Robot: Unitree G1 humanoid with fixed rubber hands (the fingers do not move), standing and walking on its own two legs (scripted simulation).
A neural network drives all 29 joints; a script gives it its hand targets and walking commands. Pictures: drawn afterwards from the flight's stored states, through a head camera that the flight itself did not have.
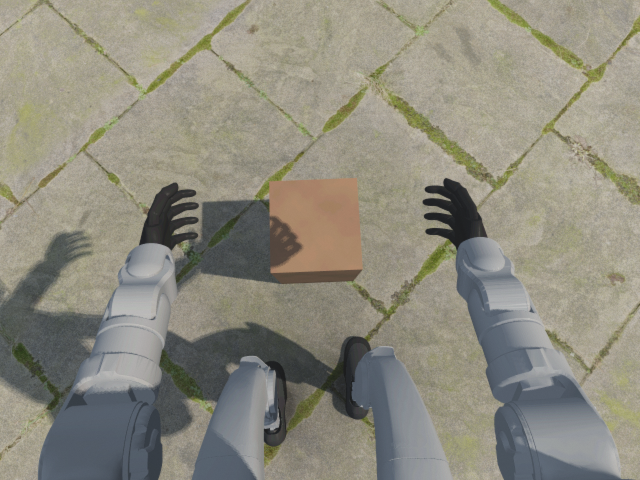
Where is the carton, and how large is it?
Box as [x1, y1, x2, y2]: [269, 178, 362, 283]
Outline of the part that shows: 356,178 269,181 270,272 281,283 353,280 362,269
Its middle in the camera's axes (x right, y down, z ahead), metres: -0.01 -0.01 +0.97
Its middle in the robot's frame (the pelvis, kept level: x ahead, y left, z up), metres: +0.49 +0.02 -0.56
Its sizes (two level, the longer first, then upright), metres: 0.210 0.200 0.250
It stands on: the floor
